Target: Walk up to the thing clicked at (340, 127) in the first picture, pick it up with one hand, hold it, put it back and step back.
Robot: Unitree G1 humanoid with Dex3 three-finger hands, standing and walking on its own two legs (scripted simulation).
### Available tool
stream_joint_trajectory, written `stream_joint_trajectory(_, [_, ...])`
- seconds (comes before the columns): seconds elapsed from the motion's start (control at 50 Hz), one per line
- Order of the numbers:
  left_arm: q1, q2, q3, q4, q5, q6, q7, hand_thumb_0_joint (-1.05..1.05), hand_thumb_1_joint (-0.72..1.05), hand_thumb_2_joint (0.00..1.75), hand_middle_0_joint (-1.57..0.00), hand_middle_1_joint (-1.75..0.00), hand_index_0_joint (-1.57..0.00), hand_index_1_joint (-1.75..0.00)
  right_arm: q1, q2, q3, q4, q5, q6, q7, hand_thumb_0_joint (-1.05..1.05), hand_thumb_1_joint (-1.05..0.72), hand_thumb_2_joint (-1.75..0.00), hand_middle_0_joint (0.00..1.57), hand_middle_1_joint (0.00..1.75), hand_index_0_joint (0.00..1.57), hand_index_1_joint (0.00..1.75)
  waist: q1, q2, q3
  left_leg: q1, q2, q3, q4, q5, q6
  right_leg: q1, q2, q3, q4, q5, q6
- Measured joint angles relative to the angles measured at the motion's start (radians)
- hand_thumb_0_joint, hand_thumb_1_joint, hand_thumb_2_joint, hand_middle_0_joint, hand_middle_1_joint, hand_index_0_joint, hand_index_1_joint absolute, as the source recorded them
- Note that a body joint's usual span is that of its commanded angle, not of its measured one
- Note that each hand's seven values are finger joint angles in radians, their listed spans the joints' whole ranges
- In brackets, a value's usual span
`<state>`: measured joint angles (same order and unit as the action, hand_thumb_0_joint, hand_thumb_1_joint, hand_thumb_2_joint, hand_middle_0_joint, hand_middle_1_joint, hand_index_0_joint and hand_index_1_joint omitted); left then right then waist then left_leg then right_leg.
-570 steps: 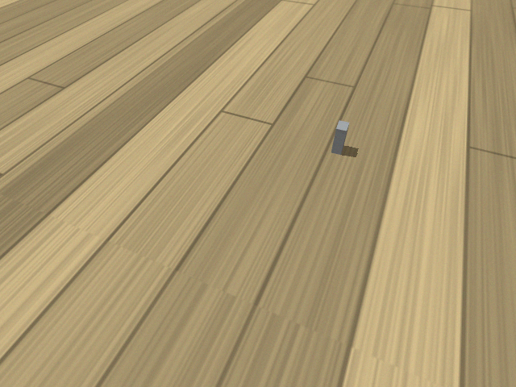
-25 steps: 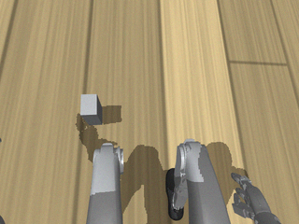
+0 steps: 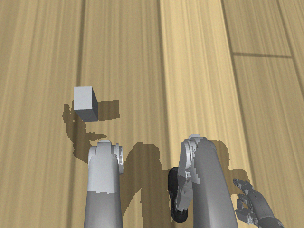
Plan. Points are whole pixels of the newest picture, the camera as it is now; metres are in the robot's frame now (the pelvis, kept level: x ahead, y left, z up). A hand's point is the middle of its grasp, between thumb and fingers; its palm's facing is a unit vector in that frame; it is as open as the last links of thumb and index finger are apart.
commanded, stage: go down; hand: left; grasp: from the side
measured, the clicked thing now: (87, 105) +0.48 +0.22 -0.31
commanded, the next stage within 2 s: approach in 0.56 s
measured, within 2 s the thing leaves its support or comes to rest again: neither
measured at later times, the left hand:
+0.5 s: hand out of the picture +0.39 +0.43 -0.01, palm faces +0.27 -0.96 -0.10, open 16.9 cm
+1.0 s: hand out of the picture +0.40 +0.40 -0.10, palm faces +0.26 -0.97 -0.01, open 17.2 cm
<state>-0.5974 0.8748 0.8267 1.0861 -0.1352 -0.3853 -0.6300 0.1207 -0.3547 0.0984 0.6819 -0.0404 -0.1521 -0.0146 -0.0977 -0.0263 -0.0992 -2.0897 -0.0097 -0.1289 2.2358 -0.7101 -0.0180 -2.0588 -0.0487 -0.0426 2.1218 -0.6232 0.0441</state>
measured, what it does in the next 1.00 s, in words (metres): lowers itself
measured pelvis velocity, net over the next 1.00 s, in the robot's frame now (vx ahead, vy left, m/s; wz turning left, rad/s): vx -0.01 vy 0.00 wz -0.04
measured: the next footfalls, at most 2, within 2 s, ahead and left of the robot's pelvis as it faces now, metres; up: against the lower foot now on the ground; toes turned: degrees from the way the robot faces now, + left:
none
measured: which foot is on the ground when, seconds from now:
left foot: down 0.00-1.00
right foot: down 0.00-1.00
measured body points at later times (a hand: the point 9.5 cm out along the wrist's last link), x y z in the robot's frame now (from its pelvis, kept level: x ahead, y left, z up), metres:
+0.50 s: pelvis +0.00 +0.00 -0.02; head +0.21 +0.08 +0.37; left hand +0.37 +0.48 +0.00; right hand +0.14 -0.28 -0.11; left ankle +0.08 +0.12 -0.36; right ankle +0.12 -0.14 -0.36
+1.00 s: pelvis -0.01 +0.00 -0.05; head +0.21 +0.10 +0.33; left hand +0.38 +0.46 -0.09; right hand +0.14 -0.28 -0.13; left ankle +0.08 +0.12 -0.36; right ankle +0.11 -0.14 -0.36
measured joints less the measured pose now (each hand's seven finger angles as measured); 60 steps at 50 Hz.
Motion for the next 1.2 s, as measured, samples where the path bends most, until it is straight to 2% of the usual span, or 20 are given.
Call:
stream_joint_trajectory(0.56, [-0.028,0.025,0.024,0.014,-0.007,-0.033,-0.015,-0.01,-0.46,0.18,-0.04,-0.16,-0.04,-0.17,-0.009,-0.010,0.015,-0.007,-0.011,0.014,0.012,0.00,-0.89,-0.90,0.20,0.30,0.21,0.30,-0.011,-0.011,0.023,-0.053,-0.008,-0.004,0.067,0.004,0.009,-0.041,-0.001,0.001,0.056,0.002,0.004])
stream_joint_trajectory(0.76, [-0.028,0.037,0.032,0.028,-0.026,-0.060,-0.026,-0.01,-0.50,0.16,-0.06,-0.16,-0.05,-0.17,-0.016,-0.013,0.026,-0.011,-0.012,0.019,0.014,0.00,-0.89,-0.90,0.20,0.30,0.21,0.30,-0.015,-0.014,0.035,-0.068,-0.008,-0.008,0.088,0.008,0.010,-0.055,0.003,0.000,0.072,0.008,0.005])
stream_joint_trajectory(0.86, [-0.039,0.046,0.028,0.085,-0.067,-0.104,-0.038,-0.01,-0.52,0.12,-0.07,-0.15,-0.06,-0.16,-0.026,-0.020,0.045,-0.015,-0.021,0.012,0.019,0.00,-0.89,-0.90,0.20,0.30,0.21,0.30,-0.022,-0.024,0.051,-0.083,-0.007,-0.014,0.109,0.008,0.010,-0.069,0.006,-0.003,0.090,0.012,0.008])
stream_joint_trajectory(0.94, [-0.054,0.044,0.002,0.149,-0.074,-0.150,-0.029,-0.01,-0.53,0.10,-0.08,-0.15,-0.07,-0.16,-0.040,-0.030,0.066,-0.024,-0.036,0.012,0.026,0.00,-0.89,-0.90,0.20,0.30,0.21,0.30,-0.031,-0.039,0.078,-0.099,-0.007,-0.024,0.142,0.005,0.007,-0.083,0.011,-0.009,0.116,0.014,0.005])
stream_joint_trajectory(1.04, [-0.068,0.016,-0.031,0.198,-0.049,-0.224,0.013,-0.01,-0.53,0.10,-0.08,-0.15,-0.07,-0.16,-0.071,-0.034,0.097,-0.037,-0.070,0.023,0.043,0.00,-0.88,-0.89,0.20,0.30,0.21,0.30,-0.051,-0.067,0.124,-0.122,-0.009,-0.046,0.198,-0.001,0.003,-0.101,0.018,-0.022,0.156,0.016,0.010])
stream_joint_trajectory(1.2, [-0.070,-0.023,-0.065,0.216,-0.005,-0.362,0.085,-0.01,-0.54,0.13,-0.07,-0.16,-0.06,-0.17,-0.136,-0.029,0.162,-0.054,-0.134,0.061,0.069,0.00,-0.88,-0.89,0.20,0.30,0.21,0.30,-0.100,-0.120,0.210,-0.143,-0.015,-0.088,0.288,-0.013,-0.002,-0.106,0.028,-0.051,0.215,0.019,0.010])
